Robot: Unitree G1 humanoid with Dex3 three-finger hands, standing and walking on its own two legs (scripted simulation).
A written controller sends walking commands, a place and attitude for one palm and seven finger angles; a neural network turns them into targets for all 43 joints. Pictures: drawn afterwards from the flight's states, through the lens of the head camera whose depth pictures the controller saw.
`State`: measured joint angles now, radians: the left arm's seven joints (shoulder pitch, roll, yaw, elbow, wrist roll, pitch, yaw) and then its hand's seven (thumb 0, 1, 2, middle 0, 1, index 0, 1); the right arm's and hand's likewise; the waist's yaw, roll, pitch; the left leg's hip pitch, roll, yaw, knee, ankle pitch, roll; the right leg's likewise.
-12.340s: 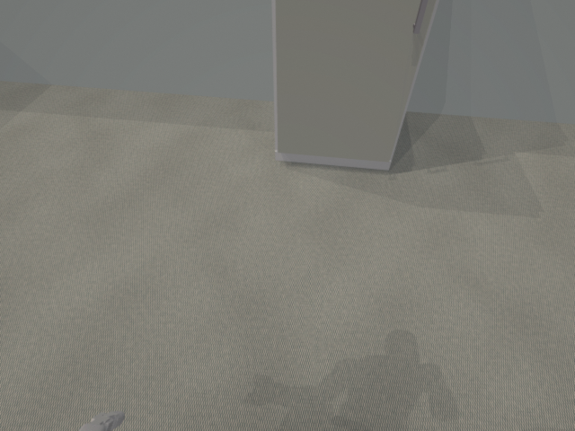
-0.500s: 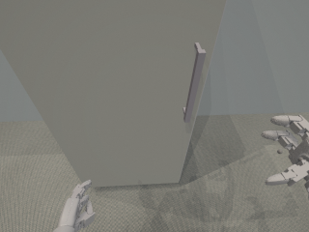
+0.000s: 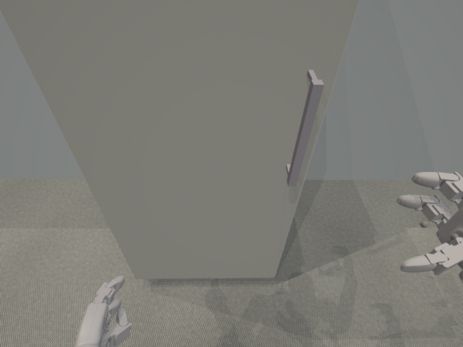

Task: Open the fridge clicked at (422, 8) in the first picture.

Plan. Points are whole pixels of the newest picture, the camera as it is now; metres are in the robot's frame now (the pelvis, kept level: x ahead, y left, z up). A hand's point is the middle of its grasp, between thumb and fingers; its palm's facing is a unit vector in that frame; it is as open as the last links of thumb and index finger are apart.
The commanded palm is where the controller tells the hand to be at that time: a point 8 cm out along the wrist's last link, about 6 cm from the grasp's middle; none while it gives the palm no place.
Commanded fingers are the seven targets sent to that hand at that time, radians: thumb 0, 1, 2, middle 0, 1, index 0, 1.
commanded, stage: raise the hand to about handle height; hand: right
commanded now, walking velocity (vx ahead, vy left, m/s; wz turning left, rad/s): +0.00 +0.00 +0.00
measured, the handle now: (300, 134) +0.52 -0.14 +0.11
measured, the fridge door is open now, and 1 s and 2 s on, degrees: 0 0 0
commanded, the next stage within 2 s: move the hooked fingers beside the handle in 0.06 s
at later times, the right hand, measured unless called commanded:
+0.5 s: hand (399, 204) +0.31 -0.25 +0.14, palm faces +0.05 +1.00 -0.02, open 14.0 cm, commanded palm +0.28 -0.30 +0.14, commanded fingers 0.00 0.50 -0.30 0.30 1.20 0.30 1.20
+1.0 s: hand (376, 183) +0.35 -0.23 +0.14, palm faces +0.05 +1.00 -0.01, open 14.0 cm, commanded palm +0.33 -0.28 +0.13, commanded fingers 0.00 0.50 -0.30 0.30 1.20 0.30 1.20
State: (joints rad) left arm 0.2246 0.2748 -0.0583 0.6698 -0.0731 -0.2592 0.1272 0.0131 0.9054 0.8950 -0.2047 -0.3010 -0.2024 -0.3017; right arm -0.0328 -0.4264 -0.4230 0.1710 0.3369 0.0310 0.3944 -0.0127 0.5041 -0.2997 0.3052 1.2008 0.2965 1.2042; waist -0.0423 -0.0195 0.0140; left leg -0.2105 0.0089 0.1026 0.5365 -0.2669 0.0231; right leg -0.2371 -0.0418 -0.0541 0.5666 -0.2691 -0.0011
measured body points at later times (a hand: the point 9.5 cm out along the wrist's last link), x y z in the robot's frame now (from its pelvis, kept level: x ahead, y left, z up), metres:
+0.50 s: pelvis +0.00 +0.00 +0.00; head -0.01 +0.00 +0.45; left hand +0.18 +0.23 -0.07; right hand +0.30 -0.31 +0.14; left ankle +0.02 +0.10 -0.73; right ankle +0.03 -0.12 -0.73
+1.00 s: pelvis +0.01 +0.00 +0.00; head +0.00 +0.00 +0.45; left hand +0.16 +0.25 -0.08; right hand +0.34 -0.29 +0.14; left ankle +0.02 +0.10 -0.73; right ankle +0.03 -0.12 -0.73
